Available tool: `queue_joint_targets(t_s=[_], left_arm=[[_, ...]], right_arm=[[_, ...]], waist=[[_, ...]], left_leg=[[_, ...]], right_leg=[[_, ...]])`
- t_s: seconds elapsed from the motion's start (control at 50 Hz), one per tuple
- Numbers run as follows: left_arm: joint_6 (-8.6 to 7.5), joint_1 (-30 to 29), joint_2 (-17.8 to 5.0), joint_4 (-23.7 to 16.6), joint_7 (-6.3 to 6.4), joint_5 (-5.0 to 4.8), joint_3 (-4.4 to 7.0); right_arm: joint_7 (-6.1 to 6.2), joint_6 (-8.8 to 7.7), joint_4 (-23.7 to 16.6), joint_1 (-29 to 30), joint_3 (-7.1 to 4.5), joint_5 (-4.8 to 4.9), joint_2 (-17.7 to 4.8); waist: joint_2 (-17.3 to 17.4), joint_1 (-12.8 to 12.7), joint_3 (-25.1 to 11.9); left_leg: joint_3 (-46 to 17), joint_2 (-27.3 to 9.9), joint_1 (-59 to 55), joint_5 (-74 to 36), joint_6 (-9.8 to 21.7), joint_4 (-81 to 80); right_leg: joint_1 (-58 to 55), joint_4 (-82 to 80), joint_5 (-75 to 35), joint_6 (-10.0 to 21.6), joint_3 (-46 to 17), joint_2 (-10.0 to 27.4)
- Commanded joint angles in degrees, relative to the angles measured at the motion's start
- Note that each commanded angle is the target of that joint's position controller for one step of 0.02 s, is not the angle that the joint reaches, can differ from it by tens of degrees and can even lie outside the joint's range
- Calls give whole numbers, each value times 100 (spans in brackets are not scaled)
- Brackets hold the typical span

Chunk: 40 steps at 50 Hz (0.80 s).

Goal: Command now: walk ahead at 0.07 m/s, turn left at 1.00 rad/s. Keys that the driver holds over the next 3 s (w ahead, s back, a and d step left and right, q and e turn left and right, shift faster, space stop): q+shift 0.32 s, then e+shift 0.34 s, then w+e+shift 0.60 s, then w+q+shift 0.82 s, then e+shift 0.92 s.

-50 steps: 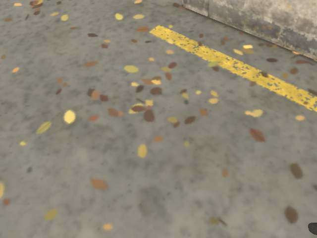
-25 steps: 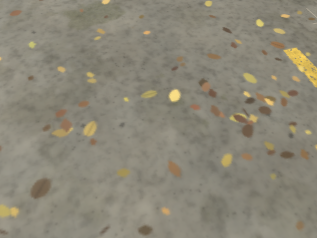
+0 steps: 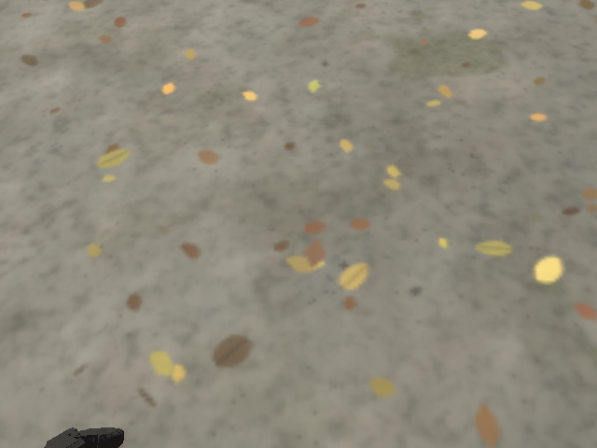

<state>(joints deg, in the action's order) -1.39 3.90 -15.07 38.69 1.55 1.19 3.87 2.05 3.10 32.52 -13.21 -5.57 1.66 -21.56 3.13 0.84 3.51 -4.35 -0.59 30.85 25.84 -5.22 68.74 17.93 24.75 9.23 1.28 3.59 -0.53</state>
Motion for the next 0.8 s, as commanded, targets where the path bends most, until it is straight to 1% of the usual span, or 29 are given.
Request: queue_joint_targets(t_s=[0.02,0.08,0.14,0.22,0.24,0.26,0.28,0.3,0.32,0.34,0.36,0.38,0.4,0.42,0.46,0.48,0.5,0.52,0.56,0.58,0.62,0.66,0.68,0.7,0.72,0.74,0.76,0.78,0.8], left_arm=[[-9,60,-882,-208,111,26,240],[25,69,-1027,-115,83,-2,290],[70,-97,-1180,-88,20,-49,330],[71,-76,-1355,-5,-151,-234,403],[76,-48,-1368,16,-183,-287,416],[96,-61,-1330,39,-199,-351,413],[115,48,-1188,113,-222,-382,386],[99,287,-1046,103,-252,-276,347],[47,181,-652,-371,-246,26,188],[42,-107,-932,-315,-213,8,222],[66,-271,-1076,-291,-194,-180,244],[96,-107,-1024,-160,-141,-205,237],[133,13,-1037,-50,-97,-145,229],[174,179,-1009,59,-102,-120,218],[226,588,-759,282,-149,-165,127],[244,645,-621,330,-168,-192,60],[259,518,-553,294,-178,-204,8],[280,349,-591,213,-181,-209,-8],[328,191,-920,30,-183,-244,65],[350,182,-996,-33,-187,-266,90],[388,211,-940,-113,-209,-274,95],[405,301,-825,-171,-250,-264,89],[407,383,-766,-181,-281,-298,74],[393,416,-740,-204,-327,-342,66],[371,498,-734,-197,-367,-368,73],[340,754,-712,-95,-390,-382,88],[293,1295,-669,162,-387,-390,111],[243,2074,-768,537,-344,-377,195],[152,3040,-1229,807,-258,-350,371]], right_arm=[[-30,-19,-500,9,-83,12,-248],[-109,-27,-559,244,-59,-30,-203],[-217,-11,-541,369,-54,-29,-175],[-342,104,-562,525,-122,8,-256],[-371,131,-568,501,-157,18,-287],[-384,143,-527,341,-210,20,-322],[-334,126,-384,-85,-315,-2,-464],[-211,84,-285,-688,-544,-16,-1102],[-148,23,-447,-484,-638,-102,-1876],[-237,-174,-583,-362,-475,-252,-1329],[-253,-289,-503,-223,-327,-251,-988],[-210,-330,-418,30,-237,-149,-714],[-157,-312,-401,321,-125,-75,-436],[-104,-312,-391,538,-31,-130,-320],[-58,-363,-258,767,137,-298,10],[-56,-392,-171,835,174,-342,95],[-55,-412,-95,840,169,-378,59],[-52,-417,-9,788,136,-408,-59],[-35,-353,119,677,-2,-379,-484],[-26,-315,157,649,-27,-350,-535],[-14,-271,210,671,-21,-294,-446],[0,-256,244,740,-32,-257,-388],[-9,-264,261,619,-74,-219,-452],[-32,-298,300,514,-107,-154,-512],[-57,-345,323,577,-127,-78,-562],[-85,-391,321,783,-133,-19,-576],[-108,-425,308,1050,-117,1,-479],[-126,-465,290,1217,-62,-43,-210],[-161,-541,147,1566,54,-128,248]], waist=[[-1132,-131,-736],[-982,-184,-858],[-995,-164,-779],[-1054,-146,-681],[-1048,-102,-697],[-983,35,-739],[-714,248,-886],[343,450,-964],[1902,-23,-1193],[937,359,-1838],[534,321,-1610],[267,132,-1331],[206,18,-1187],[348,-108,-1200],[365,-291,-1315],[383,-295,-1225],[431,-197,-1081],[496,-79,-946],[597,72,-683],[550,111,-575],[451,130,-427],[420,101,-442],[403,155,-630],[385,183,-665],[396,95,-592],[348,-121,-512],[206,-428,-469],[-198,-717,-426],[-1519,-1080,-370]], left_leg=[[149,-452,732,-361,-79,-106],[217,-611,677,-679,-41,-752],[454,-616,133,-1112,105,-1570],[859,-441,-578,-1037,420,-2650],[927,-377,-734,-994,523,-2969],[1007,-259,-1082,-1167,665,-3461],[1019,-27,-1853,-1640,882,-4036],[-128,-500,-3165,-3932,1320,-4490],[-2641,-1790,-4129,-5275,2474,-4379],[-2798,-2201,-3884,-4911,2821,-4613],[-2091,-2038,-3594,-4691,2559,-4663],[-1532,-1739,-3287,-4268,2180,-4608],[-1175,-1545,-2966,-4090,1931,-4604],[-832,-1406,-2561,-4370,1868,-4635],[-241,-1190,-2189,-4446,1772,-4727],[35,-1072,-2060,-4246,1692,-4760],[186,-1037,-1952,-4002,1661,-4802],[199,-1115,-1916,-3778,1703,-4851],[-6,-1412,-1989,-3353,1881,-4902],[-111,-1561,-2032,-3145,1934,-4908],[-205,-1758,-2136,-3000,1948,-4861],[-147,-1856,-2271,-3255,1898,-4703],[-169,-1929,-2381,-2333,1853,-4860],[-285,-1989,-2374,-926,1786,-5059],[-356,-1978,-2214,254,1670,-5222],[-247,-1877,-1938,962,1523,-5251],[86,-1676,-1518,1278,1350,-4989],[596,-1317,-940,1295,1130,-4168],[1408,-694,352,569,703,-1650]], right_leg=[[-1289,-938,-1756,1173,-901,1623],[-1583,-959,-1905,1254,-542,1864],[-1403,-966,-1667,1100,19,1866],[-1459,-583,-1795,792,477,1952],[-1561,-367,-1863,689,544,1994],[-1542,34,-1894,513,710,1947],[-1247,857,-1938,246,978,1708],[54,2375,-581,-223,1190,1196],[2253,4023,2956,-689,843,256],[2430,4803,3027,-647,-405,272],[2401,4895,2555,-505,-497,419],[2347,4597,2106,-420,-519,595],[2143,4262,1763,-431,-526,682],[1647,4255,1437,-478,-419,626],[873,3726,990,-569,-366,622],[593,3165,863,-592,-346,631],[397,2724,786,-599,-331,608],[326,2482,796,-597,-310,572],[609,2521,1096,-574,-176,492],[784,2569,1257,-547,-178,522],[1013,2574,1466,-493,-156,584],[1015,2461,1599,-423,-61,589],[940,2384,1591,-324,51,570],[841,2268,1622,-183,99,590],[660,2036,1671,-15,177,555],[246,1632,1603,165,326,465],[-451,1160,1369,317,575,286],[-1303,799,1448,487,583,70],[-2327,40,2311,990,-1032,819]])
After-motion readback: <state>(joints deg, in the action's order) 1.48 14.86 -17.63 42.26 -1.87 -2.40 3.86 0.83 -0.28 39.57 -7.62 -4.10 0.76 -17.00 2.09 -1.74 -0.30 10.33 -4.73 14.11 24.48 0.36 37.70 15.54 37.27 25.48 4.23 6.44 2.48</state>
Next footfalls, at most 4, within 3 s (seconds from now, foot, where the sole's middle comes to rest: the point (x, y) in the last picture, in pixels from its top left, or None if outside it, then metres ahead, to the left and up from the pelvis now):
0.30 left None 0.10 0.16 -0.77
0.80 right None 0.15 -0.06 -0.77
1.18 left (269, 383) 0.57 0.12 -0.77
1.60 right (412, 278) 0.84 -0.24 -0.77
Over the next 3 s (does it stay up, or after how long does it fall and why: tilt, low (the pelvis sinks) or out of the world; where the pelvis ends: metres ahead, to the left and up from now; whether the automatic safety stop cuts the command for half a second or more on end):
stays up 1.61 -0.06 0.00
